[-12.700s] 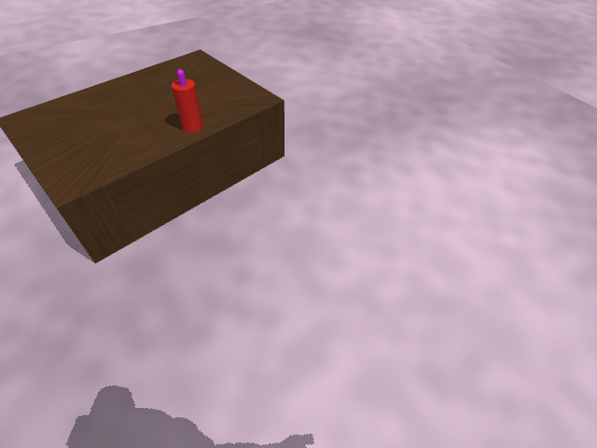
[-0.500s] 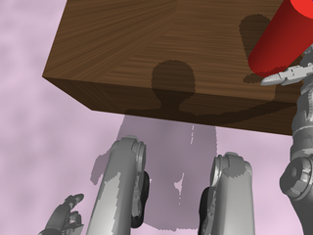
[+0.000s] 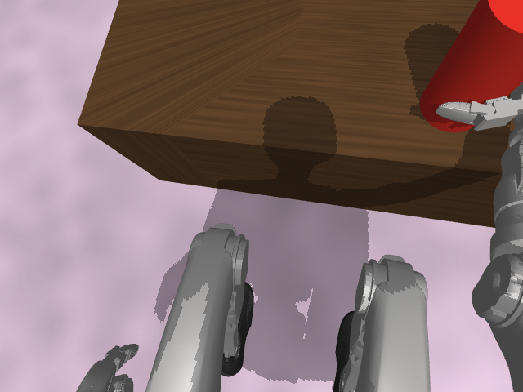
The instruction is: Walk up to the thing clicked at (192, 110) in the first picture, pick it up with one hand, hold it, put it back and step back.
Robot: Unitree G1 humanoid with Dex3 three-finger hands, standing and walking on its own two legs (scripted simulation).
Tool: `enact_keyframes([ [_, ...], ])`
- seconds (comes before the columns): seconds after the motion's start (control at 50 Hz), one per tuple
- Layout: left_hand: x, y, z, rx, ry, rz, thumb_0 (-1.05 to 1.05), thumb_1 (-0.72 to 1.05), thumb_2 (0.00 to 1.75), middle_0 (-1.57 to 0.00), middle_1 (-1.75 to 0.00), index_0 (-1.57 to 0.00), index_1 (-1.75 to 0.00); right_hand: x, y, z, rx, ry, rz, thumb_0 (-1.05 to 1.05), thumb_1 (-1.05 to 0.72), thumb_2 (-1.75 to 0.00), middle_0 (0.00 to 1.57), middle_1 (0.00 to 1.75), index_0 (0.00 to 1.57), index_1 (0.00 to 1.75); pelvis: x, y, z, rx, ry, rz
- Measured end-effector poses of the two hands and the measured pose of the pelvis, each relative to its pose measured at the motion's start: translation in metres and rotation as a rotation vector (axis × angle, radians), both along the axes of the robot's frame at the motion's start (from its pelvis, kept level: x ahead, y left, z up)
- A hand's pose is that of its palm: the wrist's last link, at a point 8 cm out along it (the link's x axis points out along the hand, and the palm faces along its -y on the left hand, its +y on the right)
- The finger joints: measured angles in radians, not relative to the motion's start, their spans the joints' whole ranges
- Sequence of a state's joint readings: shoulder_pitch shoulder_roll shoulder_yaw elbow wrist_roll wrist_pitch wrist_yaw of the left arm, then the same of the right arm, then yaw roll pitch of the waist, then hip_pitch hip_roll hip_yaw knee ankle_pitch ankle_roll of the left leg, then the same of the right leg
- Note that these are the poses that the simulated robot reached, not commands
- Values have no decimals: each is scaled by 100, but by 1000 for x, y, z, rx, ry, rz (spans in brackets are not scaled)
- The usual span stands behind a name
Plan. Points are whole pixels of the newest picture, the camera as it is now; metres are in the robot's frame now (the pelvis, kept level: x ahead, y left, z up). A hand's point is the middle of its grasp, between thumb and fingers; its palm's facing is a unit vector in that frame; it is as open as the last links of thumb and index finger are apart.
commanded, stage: close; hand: right
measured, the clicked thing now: (500, 46) +0.55 -0.19 +0.06
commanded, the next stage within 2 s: settle in 0.10 s
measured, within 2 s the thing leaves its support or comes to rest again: leaves its support in 0.52 s
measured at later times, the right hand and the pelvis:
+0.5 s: hand (486, 89) +0.53 -0.20 +0.01, palm faces +0.09 +0.99 -0.05, open 11.9 cm; pelvis +0.00 +0.00 +0.02, yaw +0 degrees
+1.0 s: hand out of the picture +0.54 -0.20 +0.09, palm faces +0.11 +0.99 -0.02, open 11.9 cm; pelvis +0.01 +0.00 +0.08, yaw +0 degrees
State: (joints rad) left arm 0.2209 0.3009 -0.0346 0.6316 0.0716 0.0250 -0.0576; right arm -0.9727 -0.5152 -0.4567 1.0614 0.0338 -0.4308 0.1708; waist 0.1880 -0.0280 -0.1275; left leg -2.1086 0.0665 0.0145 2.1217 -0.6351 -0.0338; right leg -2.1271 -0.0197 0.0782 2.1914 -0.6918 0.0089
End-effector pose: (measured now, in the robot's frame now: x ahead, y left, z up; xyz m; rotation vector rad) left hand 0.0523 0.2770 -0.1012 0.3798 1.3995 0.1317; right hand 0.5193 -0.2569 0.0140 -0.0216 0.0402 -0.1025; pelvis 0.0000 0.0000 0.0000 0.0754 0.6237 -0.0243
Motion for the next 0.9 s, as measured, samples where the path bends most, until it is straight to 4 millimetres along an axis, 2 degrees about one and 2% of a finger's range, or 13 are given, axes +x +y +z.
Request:
enact_keyframes([
  [0.18,9,-1,6,-4,-21,2,0,91,90,-20,-30,-20,-30,-8,3,-1,7,1,3,-1,49,-81,69,79,71,81,2,0,8,0,5,-2],
  [0.36,24,2,5,1,-57,-13,0,90,90,-21,-30,-20,-31,-11,4,0,2,6,5,-1,61,-98,65,94,67,96,3,0,8,-3,5,-1],
  [0.48,31,2,9,2,-73,-5,0,90,91,-21,-31,-20,-31,-18,7,3,-14,41,10,-1,61,-99,62,98,64,100,4,0,16,-6,1,-3],
  [0.64,34,4,31,14,-88,16,0,90,91,-21,-31,-20,-31,-25,6,29,-15,48,-6,-1,61,-100,62,98,64,101,5,1,41,-15,-6,-2],
  [0.78,34,6,56,29,-101,23,0,89,91,-21,-31,-20,-31,-17,5,58,-3,32,-13,-1,61,-100,62,99,64,101,7,2,62,-18,-4,0],
  [0.9,33,4,71,26,-107,29,0,90,91,-21,-31,-20,-31,-10,6,73,3,28,-5,-1,61,-100,62,99,63,101,11,1,75,-15,0,1],
])
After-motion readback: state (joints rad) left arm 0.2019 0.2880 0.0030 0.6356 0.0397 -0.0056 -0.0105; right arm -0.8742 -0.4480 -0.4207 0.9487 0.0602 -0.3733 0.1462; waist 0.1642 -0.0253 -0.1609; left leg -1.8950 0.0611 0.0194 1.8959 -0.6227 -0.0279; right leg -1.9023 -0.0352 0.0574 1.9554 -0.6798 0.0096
